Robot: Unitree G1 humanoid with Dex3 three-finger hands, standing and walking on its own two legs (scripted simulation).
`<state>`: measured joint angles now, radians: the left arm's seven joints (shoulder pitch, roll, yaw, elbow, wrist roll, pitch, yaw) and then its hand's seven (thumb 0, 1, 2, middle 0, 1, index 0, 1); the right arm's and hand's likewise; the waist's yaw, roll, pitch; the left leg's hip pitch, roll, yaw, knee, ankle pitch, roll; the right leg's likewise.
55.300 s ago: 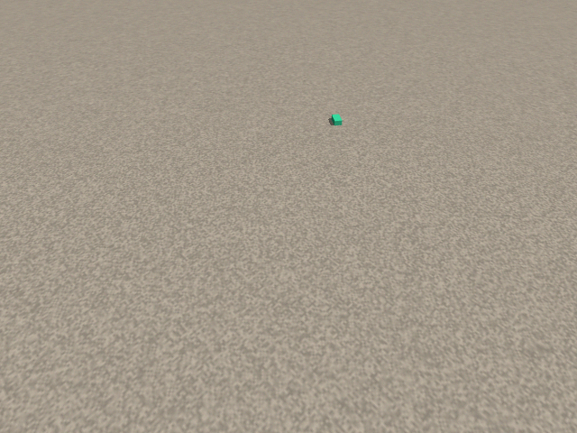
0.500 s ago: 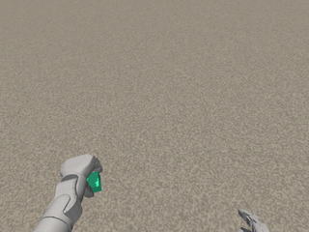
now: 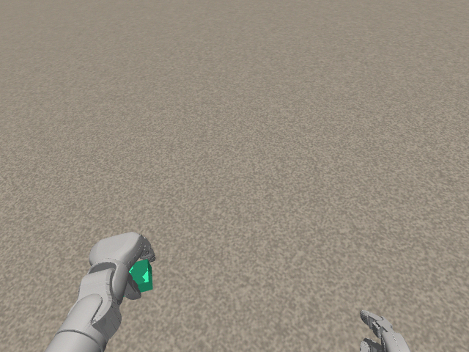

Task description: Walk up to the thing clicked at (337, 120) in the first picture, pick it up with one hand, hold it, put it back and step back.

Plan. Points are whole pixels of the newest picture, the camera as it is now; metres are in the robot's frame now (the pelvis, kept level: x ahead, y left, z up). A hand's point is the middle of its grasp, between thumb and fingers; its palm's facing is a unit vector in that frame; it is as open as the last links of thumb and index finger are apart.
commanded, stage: hold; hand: left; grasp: from above
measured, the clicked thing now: (130, 279) +0.29 +0.23 -0.06
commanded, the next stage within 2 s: crouch in 0.38 s
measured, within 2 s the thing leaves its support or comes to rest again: neither
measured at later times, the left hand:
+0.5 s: hand (125, 267) +0.30 +0.23 -0.02, palm faces -0.41 -0.15 -0.90, open 7.7 cm
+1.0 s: hand (138, 302) +0.29 +0.25 -0.17, palm faces -0.44 -0.06 -0.89, open 7.7 cm
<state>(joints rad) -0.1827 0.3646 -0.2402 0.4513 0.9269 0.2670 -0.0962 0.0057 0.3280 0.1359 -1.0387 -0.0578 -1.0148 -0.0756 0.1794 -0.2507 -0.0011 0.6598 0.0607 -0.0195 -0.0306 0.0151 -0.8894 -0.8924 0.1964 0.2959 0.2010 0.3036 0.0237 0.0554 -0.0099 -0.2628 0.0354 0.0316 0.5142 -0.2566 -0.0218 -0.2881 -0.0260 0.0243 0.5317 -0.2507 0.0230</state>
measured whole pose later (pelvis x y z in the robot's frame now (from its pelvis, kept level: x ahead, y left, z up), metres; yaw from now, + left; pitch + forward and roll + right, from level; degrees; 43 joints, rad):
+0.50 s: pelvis +0.01 +0.01 +0.00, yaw +0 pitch +0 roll +0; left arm -0.19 0.36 -0.23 0.47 0.94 0.27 -0.09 0.01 0.31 0.15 -1.04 -0.08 -1.02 -0.10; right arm 0.19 -0.25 -0.02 0.67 0.06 0.01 -0.02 0.02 -0.89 -0.89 0.20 0.30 0.20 0.30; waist 0.03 0.05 -0.02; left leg -0.23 0.03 0.04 0.49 -0.26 -0.02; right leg -0.25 -0.03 0.03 0.50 -0.25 0.03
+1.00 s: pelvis -0.02 +0.00 -0.06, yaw +1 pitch +14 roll -1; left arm -0.38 0.34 -0.13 0.97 1.09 0.07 0.29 0.01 0.36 0.09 -0.99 -0.15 -0.98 -0.14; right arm 0.20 -0.26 -0.07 0.70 0.01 0.01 0.02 0.01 -0.88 -0.89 0.20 0.30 0.20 0.30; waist -0.03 0.00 -0.07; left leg -0.81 0.04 -0.01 0.98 -0.42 -0.03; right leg -0.80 -0.02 0.00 0.96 -0.40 0.03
